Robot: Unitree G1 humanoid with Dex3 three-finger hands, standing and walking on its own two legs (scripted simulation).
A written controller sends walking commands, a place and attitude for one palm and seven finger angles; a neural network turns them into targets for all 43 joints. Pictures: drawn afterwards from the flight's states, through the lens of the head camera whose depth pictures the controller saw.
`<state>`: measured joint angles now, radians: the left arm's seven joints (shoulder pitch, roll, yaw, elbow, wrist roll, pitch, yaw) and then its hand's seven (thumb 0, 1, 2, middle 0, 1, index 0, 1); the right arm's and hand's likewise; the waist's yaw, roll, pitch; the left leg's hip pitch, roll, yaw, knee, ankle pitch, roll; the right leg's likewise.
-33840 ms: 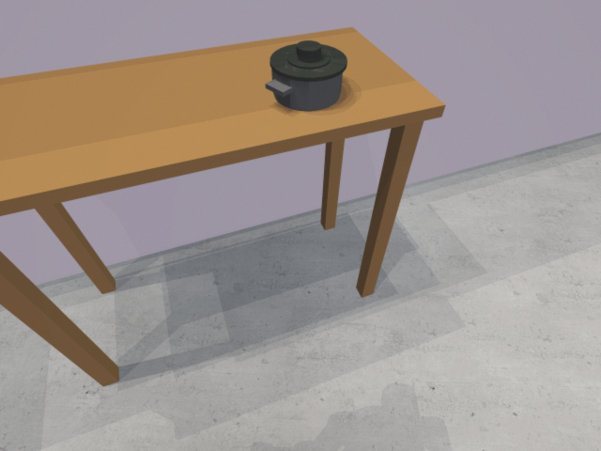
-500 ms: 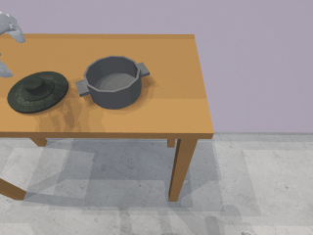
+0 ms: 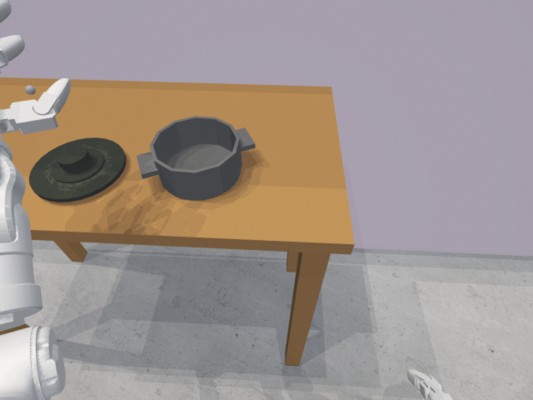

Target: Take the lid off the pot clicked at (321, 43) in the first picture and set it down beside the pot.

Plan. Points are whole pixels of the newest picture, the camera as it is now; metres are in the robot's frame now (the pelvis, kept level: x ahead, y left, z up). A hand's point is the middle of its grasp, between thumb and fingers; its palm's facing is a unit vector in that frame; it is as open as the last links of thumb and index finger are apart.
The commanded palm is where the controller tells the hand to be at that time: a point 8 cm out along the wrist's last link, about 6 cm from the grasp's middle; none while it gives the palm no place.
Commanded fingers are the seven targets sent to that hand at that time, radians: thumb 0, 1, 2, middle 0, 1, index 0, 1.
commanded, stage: draw the hand back to the body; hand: left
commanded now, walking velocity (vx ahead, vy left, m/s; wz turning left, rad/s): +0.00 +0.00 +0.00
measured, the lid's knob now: (73, 157) +0.48 +0.38 +0.09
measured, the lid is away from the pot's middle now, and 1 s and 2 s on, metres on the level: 0.22 0.22 0.22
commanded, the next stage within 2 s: step back with the hand held close in 1.32 s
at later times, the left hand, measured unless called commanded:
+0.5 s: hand out of the picture +0.28 +0.27 +0.28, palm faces +0.54 -0.82 -0.19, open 7.9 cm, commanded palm +0.22 +0.30 +0.28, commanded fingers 0.00 0.90 0.90 -0.20 -0.30 -0.20 -0.30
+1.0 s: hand out of the picture +0.18 +0.24 +0.27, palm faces +0.51 -0.82 -0.24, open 7.4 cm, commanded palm +0.12 +0.28 +0.27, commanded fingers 0.00 0.90 0.90 -0.20 -0.30 -0.20 -0.30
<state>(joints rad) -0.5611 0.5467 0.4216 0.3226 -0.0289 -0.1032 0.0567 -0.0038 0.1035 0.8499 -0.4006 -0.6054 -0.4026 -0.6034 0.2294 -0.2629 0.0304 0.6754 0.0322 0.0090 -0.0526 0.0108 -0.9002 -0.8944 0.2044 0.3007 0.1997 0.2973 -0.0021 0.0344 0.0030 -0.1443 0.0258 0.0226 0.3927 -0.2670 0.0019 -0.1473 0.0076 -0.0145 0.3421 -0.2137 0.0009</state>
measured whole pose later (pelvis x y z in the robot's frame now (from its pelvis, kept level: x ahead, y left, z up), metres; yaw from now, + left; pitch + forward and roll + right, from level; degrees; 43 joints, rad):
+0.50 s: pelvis -0.02 -0.01 +0.00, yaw +0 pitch -3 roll +0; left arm -0.23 0.44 0.44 -0.07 -0.09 -0.08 0.07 0.01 0.72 0.89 -0.25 -0.37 -0.25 -0.37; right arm 0.13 -0.23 0.04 0.69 0.02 -0.05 -0.07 0.01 -0.90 -0.89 0.20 0.30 0.20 0.30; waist 0.06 0.05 0.01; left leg -0.07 0.03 0.01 0.37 -0.24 -0.01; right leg -0.09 0.02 -0.03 0.34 -0.20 -0.02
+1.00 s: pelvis -0.03 -0.01 +0.00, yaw +0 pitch -6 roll +0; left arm 0.12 0.37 0.44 -0.46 -0.11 -0.11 0.07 0.01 0.88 0.90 -0.21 -0.31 -0.21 -0.30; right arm 0.15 -0.21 0.03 0.72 -0.01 -0.11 -0.07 0.01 -0.90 -0.89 0.20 0.30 0.20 0.30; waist 0.06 0.05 0.03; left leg -0.05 0.03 0.02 0.38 -0.23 -0.01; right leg -0.06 0.01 -0.02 0.35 -0.19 -0.01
